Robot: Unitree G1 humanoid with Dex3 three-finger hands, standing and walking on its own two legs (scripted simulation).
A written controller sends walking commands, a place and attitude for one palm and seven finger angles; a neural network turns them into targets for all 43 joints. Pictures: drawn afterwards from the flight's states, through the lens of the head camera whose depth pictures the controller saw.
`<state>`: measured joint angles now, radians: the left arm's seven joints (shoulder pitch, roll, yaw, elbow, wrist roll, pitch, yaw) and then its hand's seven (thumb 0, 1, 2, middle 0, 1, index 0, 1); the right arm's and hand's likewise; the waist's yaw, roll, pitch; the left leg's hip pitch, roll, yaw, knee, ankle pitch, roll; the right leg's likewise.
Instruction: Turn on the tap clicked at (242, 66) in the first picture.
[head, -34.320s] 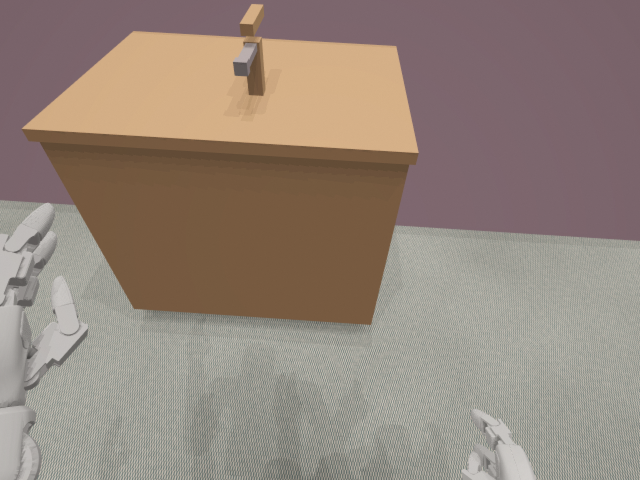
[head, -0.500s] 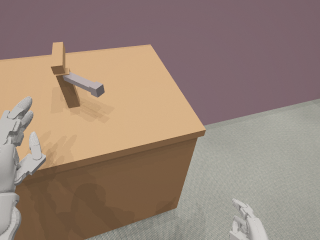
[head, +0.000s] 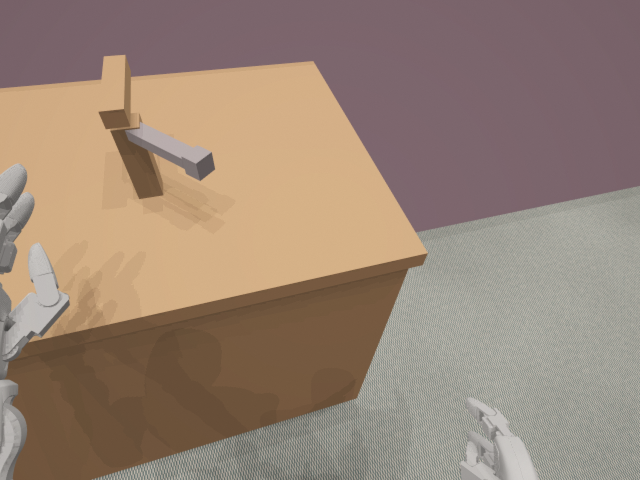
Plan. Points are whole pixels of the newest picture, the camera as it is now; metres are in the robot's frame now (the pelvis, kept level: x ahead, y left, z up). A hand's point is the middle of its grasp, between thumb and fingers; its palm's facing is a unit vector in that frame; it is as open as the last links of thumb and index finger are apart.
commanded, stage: come to a stop and stand still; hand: left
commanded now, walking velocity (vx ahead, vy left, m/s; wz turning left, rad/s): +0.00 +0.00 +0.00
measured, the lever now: (198, 163) +0.44 +0.21 +0.15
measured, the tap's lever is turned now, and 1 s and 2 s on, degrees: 41 41 41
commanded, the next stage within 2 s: look again from close up in 0.36 s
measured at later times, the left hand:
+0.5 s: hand (95, 307) +0.21 +0.23 +0.17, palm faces +0.38 -0.86 -0.35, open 7.4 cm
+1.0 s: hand (18, 256) +0.23 +0.28 +0.21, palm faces +0.48 -0.81 -0.33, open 7.4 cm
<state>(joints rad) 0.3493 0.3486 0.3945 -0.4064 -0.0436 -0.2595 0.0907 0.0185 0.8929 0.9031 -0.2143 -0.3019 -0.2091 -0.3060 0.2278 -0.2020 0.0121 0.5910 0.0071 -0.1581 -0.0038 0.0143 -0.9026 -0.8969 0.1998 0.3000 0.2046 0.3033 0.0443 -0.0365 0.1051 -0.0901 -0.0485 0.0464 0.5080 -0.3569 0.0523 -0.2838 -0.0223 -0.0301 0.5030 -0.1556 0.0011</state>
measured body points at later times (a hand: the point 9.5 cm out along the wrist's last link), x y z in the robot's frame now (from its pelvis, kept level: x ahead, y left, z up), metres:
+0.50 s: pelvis -0.01 -0.01 +0.00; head +0.01 +0.01 +0.45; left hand +0.19 +0.27 +0.19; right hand +0.16 -0.24 -0.07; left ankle -0.05 +0.08 -0.73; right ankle +0.07 -0.12 -0.73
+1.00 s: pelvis -0.01 -0.01 +0.00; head -0.01 +0.00 +0.45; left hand +0.20 +0.32 +0.23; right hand +0.18 -0.21 -0.08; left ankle -0.05 +0.08 -0.73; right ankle +0.06 -0.12 -0.73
